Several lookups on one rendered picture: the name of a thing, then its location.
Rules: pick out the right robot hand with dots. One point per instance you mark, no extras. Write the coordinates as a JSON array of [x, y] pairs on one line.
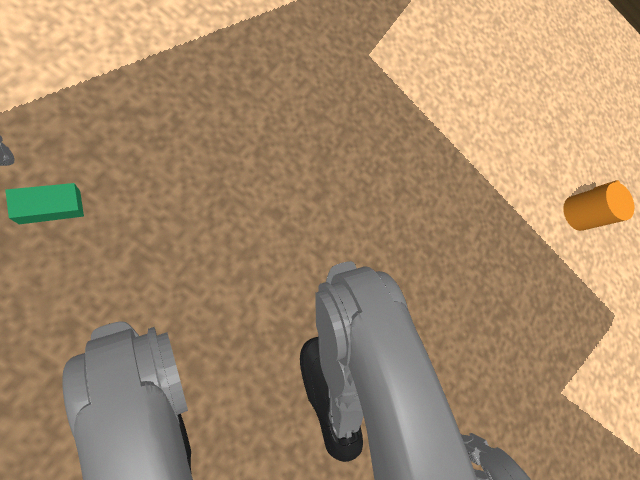
[[496, 464]]

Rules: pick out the right robot foot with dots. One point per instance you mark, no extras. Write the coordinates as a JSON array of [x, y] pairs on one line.
[[317, 392]]

